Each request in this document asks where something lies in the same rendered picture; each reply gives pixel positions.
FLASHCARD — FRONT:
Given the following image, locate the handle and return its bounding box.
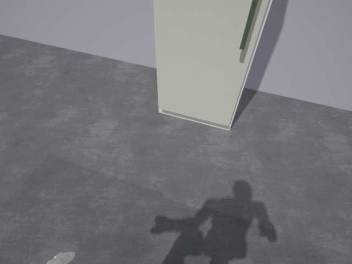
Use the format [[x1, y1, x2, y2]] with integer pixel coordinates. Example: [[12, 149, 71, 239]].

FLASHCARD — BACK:
[[240, 0, 258, 50]]

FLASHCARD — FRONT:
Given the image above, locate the fridge door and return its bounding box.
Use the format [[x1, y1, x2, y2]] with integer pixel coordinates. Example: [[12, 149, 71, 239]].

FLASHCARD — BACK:
[[153, 0, 268, 126]]

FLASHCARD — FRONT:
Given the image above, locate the left robot hand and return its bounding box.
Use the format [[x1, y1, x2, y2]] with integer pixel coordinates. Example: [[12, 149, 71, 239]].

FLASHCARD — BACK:
[[46, 252, 75, 264]]

